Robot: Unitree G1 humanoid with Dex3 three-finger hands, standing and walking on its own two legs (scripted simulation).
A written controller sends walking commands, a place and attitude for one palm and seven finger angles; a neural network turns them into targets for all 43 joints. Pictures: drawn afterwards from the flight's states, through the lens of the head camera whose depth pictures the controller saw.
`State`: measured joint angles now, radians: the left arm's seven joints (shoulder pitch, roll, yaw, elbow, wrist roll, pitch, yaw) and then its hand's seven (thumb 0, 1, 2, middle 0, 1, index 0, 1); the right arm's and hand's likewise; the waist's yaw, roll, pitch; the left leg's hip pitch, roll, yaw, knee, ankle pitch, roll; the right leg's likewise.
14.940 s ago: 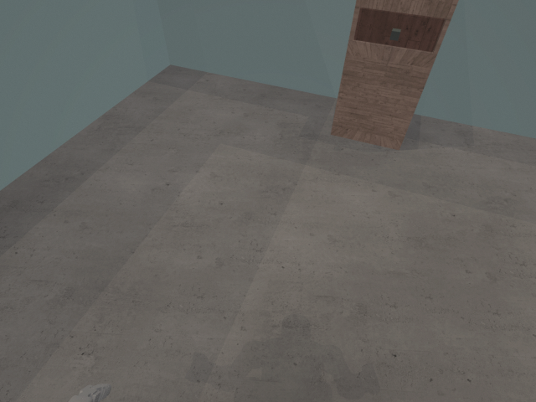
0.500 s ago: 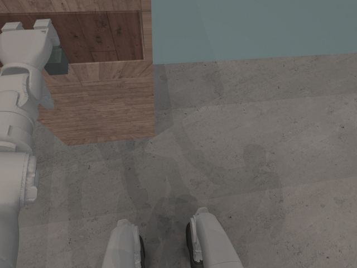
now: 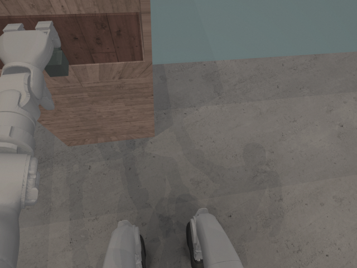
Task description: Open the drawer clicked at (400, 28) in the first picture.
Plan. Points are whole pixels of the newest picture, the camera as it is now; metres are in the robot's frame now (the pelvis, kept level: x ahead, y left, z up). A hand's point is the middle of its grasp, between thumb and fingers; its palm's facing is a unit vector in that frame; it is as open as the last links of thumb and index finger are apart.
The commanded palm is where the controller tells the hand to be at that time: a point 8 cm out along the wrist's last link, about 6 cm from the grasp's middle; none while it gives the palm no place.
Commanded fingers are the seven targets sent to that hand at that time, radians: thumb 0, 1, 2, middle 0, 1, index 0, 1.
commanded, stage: lift the fingers back up to retry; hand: left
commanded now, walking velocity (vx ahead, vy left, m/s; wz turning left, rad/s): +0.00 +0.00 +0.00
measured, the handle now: (56, 57) +0.60 +0.21 +0.01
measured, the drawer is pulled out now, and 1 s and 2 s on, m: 0.00 0.00 0.00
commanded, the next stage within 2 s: re-aim the fingers above the handle in 0.58 s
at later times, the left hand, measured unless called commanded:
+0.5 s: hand (24, 47) +0.56 +0.24 +0.08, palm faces -0.07 -0.04 -1.00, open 13.5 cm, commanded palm +0.54 +0.23 +0.13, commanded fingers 0.00 -0.50 0.30 -0.30 -1.20 -0.30 -1.20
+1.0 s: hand (15, 55) +0.54 +0.25 +0.08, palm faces -0.08 +0.00 -1.00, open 13.8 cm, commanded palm +0.54 +0.23 +0.13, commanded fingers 0.00 -0.50 0.30 -0.30 -1.20 -0.30 -1.20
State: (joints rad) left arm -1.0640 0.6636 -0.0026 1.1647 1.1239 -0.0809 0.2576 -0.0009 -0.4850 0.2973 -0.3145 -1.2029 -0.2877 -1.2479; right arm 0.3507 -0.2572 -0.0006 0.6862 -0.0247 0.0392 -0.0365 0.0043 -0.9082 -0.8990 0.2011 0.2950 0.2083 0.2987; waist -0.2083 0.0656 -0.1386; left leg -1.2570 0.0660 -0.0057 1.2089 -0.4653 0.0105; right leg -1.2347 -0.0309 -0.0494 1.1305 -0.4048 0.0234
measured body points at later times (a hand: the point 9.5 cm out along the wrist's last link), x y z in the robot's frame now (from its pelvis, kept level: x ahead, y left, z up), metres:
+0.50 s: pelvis +0.05 +0.00 +0.06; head +0.18 +0.00 +0.49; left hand +0.56 +0.24 +0.14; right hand +0.03 -0.27 -0.06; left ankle +0.04 +0.12 -0.63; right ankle +0.06 -0.14 -0.63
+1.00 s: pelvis +0.06 +0.00 +0.06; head +0.18 +0.00 +0.50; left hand +0.54 +0.25 +0.13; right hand +0.07 -0.28 -0.07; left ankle +0.04 +0.12 -0.63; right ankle +0.06 -0.14 -0.63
